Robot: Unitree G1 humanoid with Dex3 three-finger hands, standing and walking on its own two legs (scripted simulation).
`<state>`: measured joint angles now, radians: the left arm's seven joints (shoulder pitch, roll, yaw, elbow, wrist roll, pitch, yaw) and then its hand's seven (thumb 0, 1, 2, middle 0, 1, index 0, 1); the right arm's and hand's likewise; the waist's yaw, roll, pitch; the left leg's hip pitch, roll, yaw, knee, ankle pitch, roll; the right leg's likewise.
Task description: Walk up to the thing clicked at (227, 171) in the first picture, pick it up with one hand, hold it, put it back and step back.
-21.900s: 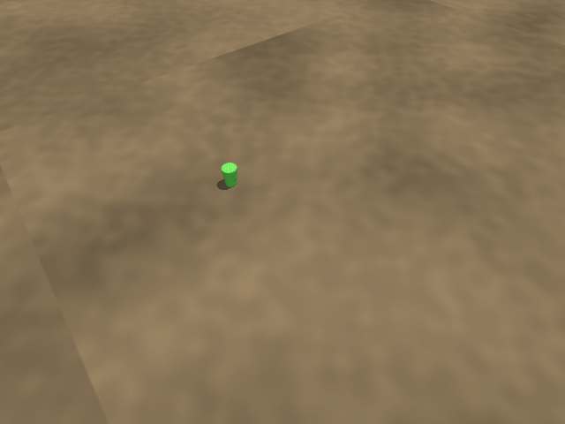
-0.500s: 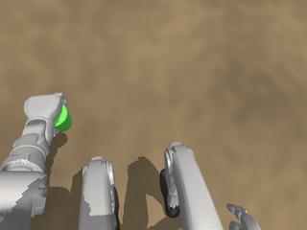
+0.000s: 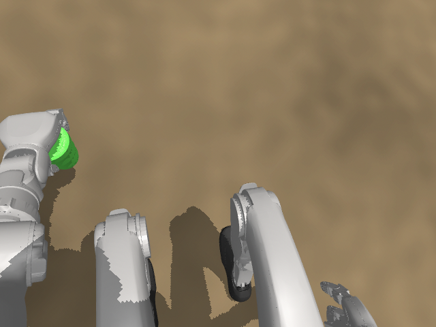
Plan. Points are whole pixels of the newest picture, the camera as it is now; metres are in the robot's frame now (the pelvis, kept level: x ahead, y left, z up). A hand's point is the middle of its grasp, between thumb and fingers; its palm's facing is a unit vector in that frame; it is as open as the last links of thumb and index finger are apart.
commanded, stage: crouch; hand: left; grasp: from above
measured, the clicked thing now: (56, 150) +0.46 +0.25 -0.22
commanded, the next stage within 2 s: lower in 0.36 s
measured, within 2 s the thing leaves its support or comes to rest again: rests again in 1.22 s
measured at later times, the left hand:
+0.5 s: hand (52, 151) +0.46 +0.26 -0.22, palm faces -0.48 -0.03 -0.88, open 10.0 cm
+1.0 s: hand (62, 156) +0.46 +0.26 -0.28, palm faces -0.47 -0.04 -0.88, open 10.0 cm
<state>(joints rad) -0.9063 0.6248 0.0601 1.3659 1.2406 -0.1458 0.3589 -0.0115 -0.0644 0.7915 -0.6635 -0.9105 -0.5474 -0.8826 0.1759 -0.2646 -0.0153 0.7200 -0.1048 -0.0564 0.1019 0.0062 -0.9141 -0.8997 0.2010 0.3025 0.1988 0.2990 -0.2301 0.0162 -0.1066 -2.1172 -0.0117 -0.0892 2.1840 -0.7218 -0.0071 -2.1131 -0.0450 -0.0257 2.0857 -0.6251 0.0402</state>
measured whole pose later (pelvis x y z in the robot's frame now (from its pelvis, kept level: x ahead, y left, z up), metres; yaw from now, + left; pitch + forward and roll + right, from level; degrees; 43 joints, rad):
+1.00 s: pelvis +0.00 +0.00 -0.07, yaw -2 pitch +36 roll -9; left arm -1.00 0.75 0.12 1.54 1.33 -0.20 0.48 -0.01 -0.06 0.78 -0.67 -0.90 -0.55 -0.87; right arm 0.18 -0.28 0.07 0.73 -0.16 -0.10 0.16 0.00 -0.92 -0.90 0.20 0.30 0.20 0.30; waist -0.30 -0.01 -0.02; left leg -2.33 -0.03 -0.12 2.43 -0.73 0.00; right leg -2.30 -0.04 -0.04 2.29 -0.62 0.05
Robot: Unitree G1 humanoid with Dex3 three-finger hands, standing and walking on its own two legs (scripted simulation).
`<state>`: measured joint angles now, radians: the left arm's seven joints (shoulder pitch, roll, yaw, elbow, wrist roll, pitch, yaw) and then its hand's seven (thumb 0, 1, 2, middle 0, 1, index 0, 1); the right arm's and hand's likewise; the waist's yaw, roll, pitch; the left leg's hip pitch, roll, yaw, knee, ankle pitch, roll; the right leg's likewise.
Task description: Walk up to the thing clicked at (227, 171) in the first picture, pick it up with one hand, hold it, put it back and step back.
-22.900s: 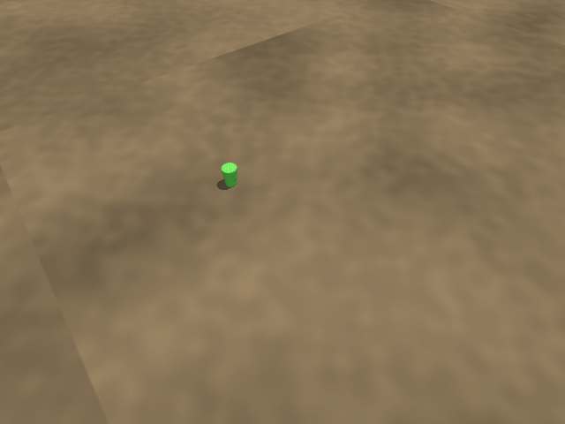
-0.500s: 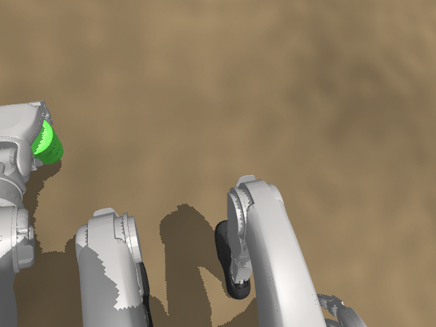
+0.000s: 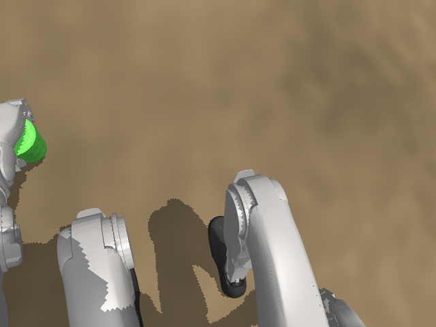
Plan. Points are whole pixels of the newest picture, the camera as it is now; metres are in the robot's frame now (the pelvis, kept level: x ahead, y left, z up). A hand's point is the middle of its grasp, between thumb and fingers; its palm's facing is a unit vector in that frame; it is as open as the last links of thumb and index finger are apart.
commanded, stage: rest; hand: left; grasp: from above
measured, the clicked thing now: (22, 143) +0.47 +0.27 -0.25
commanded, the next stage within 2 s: open in 0.52 s
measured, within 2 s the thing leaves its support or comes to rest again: rests again in 0.22 s
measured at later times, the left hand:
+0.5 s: hand (13, 143) +0.47 +0.28 -0.23, palm faces -0.48 -0.07 -0.87, open 10.0 cm
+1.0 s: hand (14, 144) +0.46 +0.28 -0.23, palm faces -0.47 -0.07 -0.88, open 11.6 cm
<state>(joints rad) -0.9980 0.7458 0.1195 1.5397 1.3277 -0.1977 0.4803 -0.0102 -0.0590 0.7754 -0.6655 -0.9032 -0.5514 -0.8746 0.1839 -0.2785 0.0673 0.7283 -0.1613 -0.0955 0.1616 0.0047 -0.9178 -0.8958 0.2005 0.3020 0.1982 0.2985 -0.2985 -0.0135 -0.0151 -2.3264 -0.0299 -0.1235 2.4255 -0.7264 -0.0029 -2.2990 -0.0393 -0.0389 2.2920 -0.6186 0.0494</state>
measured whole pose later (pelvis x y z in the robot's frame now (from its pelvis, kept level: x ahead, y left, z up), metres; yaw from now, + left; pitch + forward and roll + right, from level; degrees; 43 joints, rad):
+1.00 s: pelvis +0.00 +0.00 -0.02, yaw -3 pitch +32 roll -12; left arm -1.09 0.90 0.11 1.77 1.38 -0.24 0.58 -0.01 -0.24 0.95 -0.34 -1.01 -0.34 -0.99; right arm 0.17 -0.32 0.17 0.72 -0.23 -0.18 0.24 0.00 -0.90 -0.89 0.20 0.30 0.20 0.30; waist -0.37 -0.06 0.05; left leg -2.35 -0.03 -0.18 2.52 -0.74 0.00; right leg -2.30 -0.02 -0.08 2.34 -0.60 0.06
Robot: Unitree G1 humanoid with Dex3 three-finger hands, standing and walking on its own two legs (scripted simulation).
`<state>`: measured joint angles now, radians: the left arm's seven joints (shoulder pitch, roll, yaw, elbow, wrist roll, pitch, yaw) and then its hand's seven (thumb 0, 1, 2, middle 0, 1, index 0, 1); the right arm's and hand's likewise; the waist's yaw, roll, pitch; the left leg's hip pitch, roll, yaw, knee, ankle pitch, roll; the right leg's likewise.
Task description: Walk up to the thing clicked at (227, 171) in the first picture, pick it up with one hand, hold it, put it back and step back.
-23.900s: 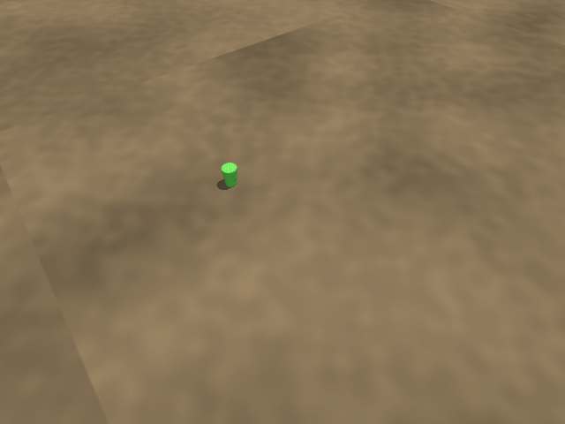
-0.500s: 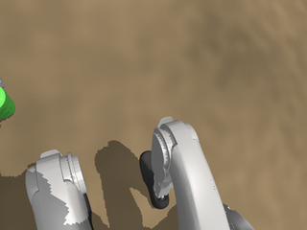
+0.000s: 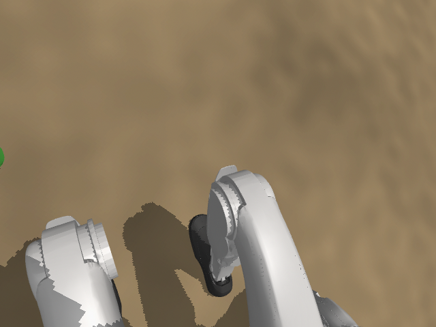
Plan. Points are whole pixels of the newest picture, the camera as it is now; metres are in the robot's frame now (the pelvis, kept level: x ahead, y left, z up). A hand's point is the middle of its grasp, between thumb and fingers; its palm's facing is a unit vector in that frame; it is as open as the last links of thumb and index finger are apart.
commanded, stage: open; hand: left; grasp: from above
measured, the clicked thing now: out of the picture +0.46 +0.30 -0.25
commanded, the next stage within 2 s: withdraw in 0.58 s
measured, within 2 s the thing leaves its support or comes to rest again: neither
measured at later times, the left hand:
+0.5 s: hand out of the picture +0.45 +0.30 -0.21, palm faces -0.47 -0.12 -0.88, open 13.6 cm
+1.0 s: hand out of the picture +0.47 +0.32 -0.15, palm faces -0.31 -0.06 -0.95, open 14.1 cm
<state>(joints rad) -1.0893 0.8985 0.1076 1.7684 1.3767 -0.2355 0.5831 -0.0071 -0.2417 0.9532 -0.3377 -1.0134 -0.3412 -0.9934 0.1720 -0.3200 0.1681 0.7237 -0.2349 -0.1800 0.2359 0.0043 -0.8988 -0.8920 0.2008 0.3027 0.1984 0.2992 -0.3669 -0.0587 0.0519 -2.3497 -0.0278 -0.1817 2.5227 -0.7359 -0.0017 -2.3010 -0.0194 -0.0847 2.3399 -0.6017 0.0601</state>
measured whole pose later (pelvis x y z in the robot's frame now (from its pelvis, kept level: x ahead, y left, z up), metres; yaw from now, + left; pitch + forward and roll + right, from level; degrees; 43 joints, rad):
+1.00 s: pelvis +0.01 +0.00 +0.01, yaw +1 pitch +35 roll -11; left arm -0.93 0.79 0.16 1.38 1.28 -0.16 0.49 0.00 -0.56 1.03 -0.10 -1.06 -0.10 -1.06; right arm 0.20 -0.30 0.08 0.73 -0.16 -0.12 0.25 0.01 -0.92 -0.90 0.20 0.30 0.20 0.30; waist -0.29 0.01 -0.04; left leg -2.33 -0.03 -0.16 2.47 -0.75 -0.01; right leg -2.30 -0.03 -0.07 2.31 -0.63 0.05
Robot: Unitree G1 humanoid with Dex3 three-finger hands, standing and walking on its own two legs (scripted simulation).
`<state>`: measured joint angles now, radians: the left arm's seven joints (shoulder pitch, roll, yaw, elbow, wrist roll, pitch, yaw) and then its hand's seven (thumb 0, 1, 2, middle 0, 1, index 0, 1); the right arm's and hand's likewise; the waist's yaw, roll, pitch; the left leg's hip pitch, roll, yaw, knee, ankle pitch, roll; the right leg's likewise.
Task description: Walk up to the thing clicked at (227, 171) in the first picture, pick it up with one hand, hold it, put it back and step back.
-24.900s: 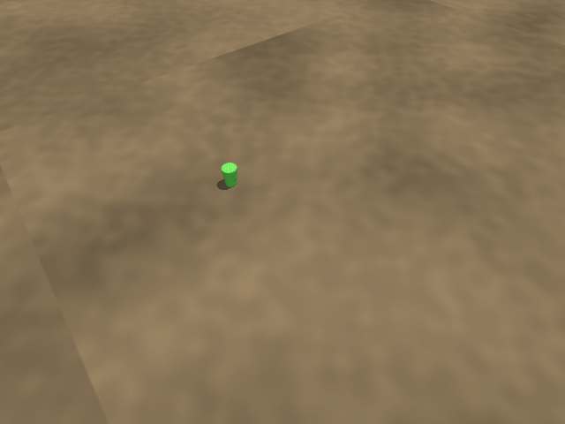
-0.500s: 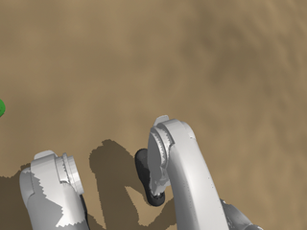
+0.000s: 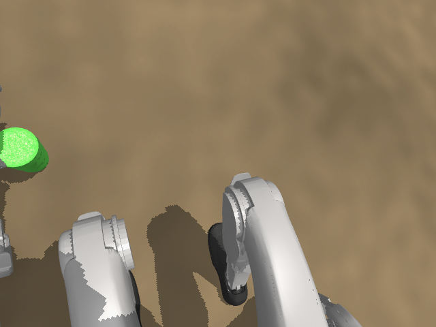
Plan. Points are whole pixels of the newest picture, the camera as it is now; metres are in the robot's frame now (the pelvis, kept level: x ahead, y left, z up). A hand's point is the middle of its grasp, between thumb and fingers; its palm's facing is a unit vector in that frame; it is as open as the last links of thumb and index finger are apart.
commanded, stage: withdraw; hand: left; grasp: from above
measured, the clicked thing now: (25, 154) +0.46 +0.29 -0.27
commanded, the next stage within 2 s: home in 0.62 s
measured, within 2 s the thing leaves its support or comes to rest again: neither
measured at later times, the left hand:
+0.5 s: hand out of the picture +0.42 +0.30 -0.10, palm faces -0.50 -0.07 -0.86, open 13.9 cm
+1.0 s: hand out of the picture +0.46 +0.33 -0.04, palm faces -0.42 -0.15 -0.89, open 12.8 cm
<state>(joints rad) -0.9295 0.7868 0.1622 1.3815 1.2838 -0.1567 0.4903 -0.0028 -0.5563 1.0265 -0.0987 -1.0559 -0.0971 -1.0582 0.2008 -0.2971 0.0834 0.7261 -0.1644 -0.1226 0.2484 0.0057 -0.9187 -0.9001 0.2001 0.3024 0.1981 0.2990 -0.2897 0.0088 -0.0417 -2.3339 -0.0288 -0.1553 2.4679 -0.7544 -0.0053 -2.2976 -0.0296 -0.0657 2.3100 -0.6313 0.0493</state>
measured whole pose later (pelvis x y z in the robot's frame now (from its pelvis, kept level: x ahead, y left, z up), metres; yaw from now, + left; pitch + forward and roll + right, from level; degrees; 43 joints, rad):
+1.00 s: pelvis +0.00 +0.01 +0.07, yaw +3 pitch +38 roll -8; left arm -0.83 0.70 0.09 1.10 1.03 -0.05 0.12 0.00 -0.20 0.90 -0.21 -0.71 -0.19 -0.72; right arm 0.28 -0.25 0.04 0.66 -0.06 0.03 0.12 0.01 -0.90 -0.89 0.20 0.30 0.20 0.30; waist -0.21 0.10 -0.14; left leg -2.15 -0.02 -0.09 2.22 -0.73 0.03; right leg -2.12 -0.04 -0.02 2.09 -0.63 0.06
